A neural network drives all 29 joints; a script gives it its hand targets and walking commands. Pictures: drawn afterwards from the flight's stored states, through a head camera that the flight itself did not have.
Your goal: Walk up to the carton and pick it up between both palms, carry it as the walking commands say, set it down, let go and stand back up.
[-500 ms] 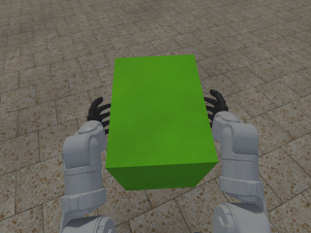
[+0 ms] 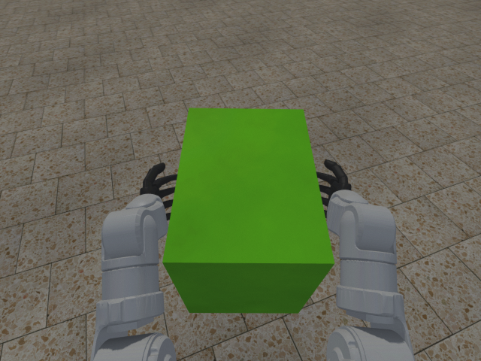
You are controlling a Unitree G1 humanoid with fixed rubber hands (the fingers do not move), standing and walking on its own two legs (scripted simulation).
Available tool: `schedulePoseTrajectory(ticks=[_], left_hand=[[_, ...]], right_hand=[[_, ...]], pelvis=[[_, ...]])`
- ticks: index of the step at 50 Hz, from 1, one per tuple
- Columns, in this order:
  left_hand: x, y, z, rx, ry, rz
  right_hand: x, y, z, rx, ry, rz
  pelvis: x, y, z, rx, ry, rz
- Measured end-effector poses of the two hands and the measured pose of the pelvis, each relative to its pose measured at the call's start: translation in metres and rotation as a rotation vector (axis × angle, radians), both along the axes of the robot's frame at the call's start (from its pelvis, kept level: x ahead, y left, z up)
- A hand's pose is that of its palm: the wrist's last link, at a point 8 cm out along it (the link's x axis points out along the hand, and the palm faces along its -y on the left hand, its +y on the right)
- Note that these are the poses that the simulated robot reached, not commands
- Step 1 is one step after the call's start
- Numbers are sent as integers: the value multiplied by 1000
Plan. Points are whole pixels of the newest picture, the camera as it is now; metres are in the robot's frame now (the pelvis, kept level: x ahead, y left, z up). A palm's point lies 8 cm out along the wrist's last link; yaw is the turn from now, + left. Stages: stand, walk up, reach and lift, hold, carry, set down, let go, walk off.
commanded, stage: carry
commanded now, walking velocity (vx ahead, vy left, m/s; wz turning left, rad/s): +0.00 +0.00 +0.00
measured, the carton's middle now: (245, 213) +0.36 -0.01 +0.05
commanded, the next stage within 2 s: none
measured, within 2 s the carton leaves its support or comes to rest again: neither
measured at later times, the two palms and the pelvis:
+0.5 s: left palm (164, 220) +0.31 +0.12 +0.10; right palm (347, 217) +0.31 -0.17 +0.10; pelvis -0.01 -0.01 +0.00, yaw -1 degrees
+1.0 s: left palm (175, 220) +0.32 +0.11 +0.09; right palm (355, 217) +0.31 -0.19 +0.09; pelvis +0.00 -0.03 +0.00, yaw -1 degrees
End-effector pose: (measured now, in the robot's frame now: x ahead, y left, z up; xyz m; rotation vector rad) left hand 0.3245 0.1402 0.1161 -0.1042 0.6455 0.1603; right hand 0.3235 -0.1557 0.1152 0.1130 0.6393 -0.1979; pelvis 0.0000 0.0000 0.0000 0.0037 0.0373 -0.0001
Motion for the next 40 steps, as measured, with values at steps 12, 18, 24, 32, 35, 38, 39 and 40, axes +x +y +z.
schedulePoseTrajectory(ticks=[12,18,24,32,35,38,39,40], left_hand=[[-10,-8,-2,-3,13,-6],[-13,-11,-10,-3,22,1],[-14,-15,-16,-2,25,0],[-13,-23,-21,1,21,-9],[-12,-25,-22,3,20,-12],[-11,-27,-22,4,19,-15],[-11,-28,-22,4,19,-16],[-11,-28,-23,5,19,-17]], right_hand=[[-12,-8,-1,-3,13,-6],[-14,-11,-10,2,22,-2],[-15,-15,-18,3,26,-2],[-15,-23,-22,-2,21,-4],[-15,-25,-22,-5,20,-4],[-15,-27,-22,-9,20,-3],[-15,-27,-23,-10,20,-3],[-15,-28,-23,-11,20,-2]], pelvis=[[-6,-5,0,3,3,-15],[-7,-9,-1,-1,6,-19],[-8,-14,-1,-4,10,-21],[-8,-19,-2,-5,12,-22],[-7,-21,-1,-5,12,-23],[-7,-23,-1,-5,12,-23],[-6,-23,-1,-4,12,-24],[-6,-24,-1,-4,12,-24]])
